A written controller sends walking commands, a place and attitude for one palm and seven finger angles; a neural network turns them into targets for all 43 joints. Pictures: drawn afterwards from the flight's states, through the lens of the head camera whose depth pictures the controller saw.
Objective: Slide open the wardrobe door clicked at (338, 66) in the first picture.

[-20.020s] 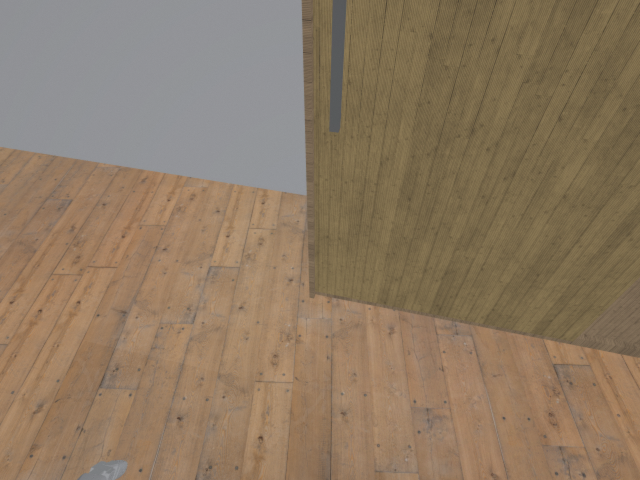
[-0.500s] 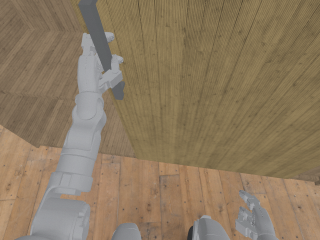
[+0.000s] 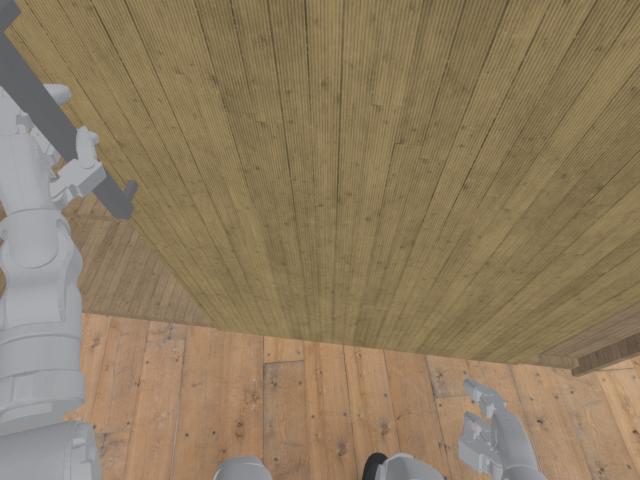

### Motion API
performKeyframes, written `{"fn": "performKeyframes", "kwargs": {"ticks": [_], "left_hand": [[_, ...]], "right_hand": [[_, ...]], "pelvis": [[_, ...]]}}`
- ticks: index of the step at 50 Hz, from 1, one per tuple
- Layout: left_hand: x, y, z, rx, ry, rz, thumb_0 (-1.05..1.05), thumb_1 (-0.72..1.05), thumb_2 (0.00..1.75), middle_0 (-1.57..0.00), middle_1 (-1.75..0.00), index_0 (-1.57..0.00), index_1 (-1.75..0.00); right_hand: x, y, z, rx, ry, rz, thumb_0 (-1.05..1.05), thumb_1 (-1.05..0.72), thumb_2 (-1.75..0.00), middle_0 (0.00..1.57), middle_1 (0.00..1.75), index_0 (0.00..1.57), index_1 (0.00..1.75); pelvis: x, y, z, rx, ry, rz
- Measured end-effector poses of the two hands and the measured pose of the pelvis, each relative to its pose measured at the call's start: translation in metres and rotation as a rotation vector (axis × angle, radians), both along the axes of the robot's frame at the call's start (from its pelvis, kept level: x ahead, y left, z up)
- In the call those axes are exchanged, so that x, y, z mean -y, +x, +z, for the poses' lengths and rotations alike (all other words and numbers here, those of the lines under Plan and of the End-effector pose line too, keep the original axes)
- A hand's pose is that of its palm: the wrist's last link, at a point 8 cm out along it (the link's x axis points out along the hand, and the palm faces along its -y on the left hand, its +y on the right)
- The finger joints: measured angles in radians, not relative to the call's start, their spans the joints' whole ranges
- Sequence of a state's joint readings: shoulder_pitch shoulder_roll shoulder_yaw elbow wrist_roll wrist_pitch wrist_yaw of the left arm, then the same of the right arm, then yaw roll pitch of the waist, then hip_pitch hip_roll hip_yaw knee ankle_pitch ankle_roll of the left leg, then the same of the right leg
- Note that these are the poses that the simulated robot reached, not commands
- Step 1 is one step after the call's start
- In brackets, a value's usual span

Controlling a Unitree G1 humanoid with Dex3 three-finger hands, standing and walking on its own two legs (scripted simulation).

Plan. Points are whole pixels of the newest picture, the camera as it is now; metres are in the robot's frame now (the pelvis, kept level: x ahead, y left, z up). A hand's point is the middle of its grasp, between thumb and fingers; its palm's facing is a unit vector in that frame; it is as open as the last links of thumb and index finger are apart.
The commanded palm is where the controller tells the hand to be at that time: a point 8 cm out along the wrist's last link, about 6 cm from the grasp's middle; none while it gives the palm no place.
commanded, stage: stop walking and hold the door there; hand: left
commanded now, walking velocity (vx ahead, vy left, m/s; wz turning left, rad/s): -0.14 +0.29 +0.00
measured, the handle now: (77, 131) +0.41 +0.36 +0.14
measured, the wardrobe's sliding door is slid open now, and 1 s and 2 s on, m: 0.69 0.69 0.69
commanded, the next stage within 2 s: none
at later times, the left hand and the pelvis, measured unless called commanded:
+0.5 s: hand (85, 161) +0.37 +0.32 +0.15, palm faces +0.54 -0.81 -0.22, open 6.6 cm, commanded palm +0.33 +0.35 +0.13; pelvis -0.02 +0.00 +0.00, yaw -4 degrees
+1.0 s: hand (82, 162) +0.37 +0.32 +0.15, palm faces +0.48 -0.84 -0.24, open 6.6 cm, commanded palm +0.32 +0.35 +0.13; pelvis -0.06 +0.03 +0.00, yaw -8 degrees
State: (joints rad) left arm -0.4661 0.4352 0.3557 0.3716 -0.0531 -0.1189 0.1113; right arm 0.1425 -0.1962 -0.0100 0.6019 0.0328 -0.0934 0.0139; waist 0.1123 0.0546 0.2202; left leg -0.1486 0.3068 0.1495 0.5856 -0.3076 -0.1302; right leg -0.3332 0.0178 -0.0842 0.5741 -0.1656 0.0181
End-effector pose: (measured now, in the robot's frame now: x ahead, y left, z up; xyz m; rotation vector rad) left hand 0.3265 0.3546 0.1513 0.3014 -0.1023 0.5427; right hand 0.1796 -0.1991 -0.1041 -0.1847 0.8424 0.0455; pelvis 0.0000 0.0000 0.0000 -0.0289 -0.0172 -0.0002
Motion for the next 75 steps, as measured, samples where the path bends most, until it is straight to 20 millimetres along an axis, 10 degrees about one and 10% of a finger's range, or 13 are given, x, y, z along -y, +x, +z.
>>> {"fn": "performKeyframes", "kwargs": {"ticks": [8,19,37,49,65,75], "left_hand": [[0.006,-0.002,0.008,-0.099,-0.005,0.146,-0.09,0.65,0.83,-0.38,-1.24,-0.18,-1.31],[0.004,-0.002,0.009,-0.097,-0.079,0.132,-0.07,0.65,0.83,-0.34,-1.27,-0.24,-1.32],[-0.005,-0.004,0.009,-0.106,-0.086,-0.016,-0.06,0.69,0.76,-0.31,-1.27,-0.2,-1.31],[-0.004,-0.004,0.011,-0.134,-0.102,-0.011,-0.05,0.69,0.77,-0.29,-1.25,-0.2,-1.33],[-0.006,-0.003,0.009,-0.116,-0.062,-0.019,-0.06,0.66,0.83,-0.32,-1.28,-0.2,-1.35],[-0.016,-0.003,0.007,-0.084,-0.041,-0.14,-0.08,0.64,0.8,-0.34,-1.32,-0.21,-1.33]], "right_hand": [[0.068,0.003,0.0,0.075,-0.031,-0.164,0.01,-0.9,-0.89,0.2,0.3,0.2,0.3],[0.118,-0.077,0.029,0.034,-0.206,-0.272,0.01,-0.91,-0.89,0.2,0.3,0.2,0.3],[0.039,-0.178,0.014,-0.045,-0.147,-0.368,0.01,-0.9,-0.89,0.2,0.3,0.21,0.3],[0.047,-0.23,0.002,-0.16,-0.185,-0.416,0.01,-0.9,-0.89,0.2,0.3,0.21,0.3],[0.07,-0.181,0.001,-0.123,-0.219,-0.388,0.01,-0.9,-0.89,0.2,0.3,0.2,0.3],[0.012,-0.131,0.007,-0.022,-0.206,-0.308,0.01,-0.91,-0.89,0.2,0.3,0.2,0.3]], "pelvis": [[0.021,0.005,0.006,-0.011,0.085,-0.021],[0.019,-0.007,0.01,0.0,0.077,-0.05],[-0.02,-0.054,0.004,0.022,0.01,-0.128],[-0.027,-0.061,0.004,0.018,0.022,-0.139],[-0.031,-0.048,0.001,-0.011,0.015,-0.102],[-0.082,-0.065,-0.005,-0.004,0.036,-0.068]]}}
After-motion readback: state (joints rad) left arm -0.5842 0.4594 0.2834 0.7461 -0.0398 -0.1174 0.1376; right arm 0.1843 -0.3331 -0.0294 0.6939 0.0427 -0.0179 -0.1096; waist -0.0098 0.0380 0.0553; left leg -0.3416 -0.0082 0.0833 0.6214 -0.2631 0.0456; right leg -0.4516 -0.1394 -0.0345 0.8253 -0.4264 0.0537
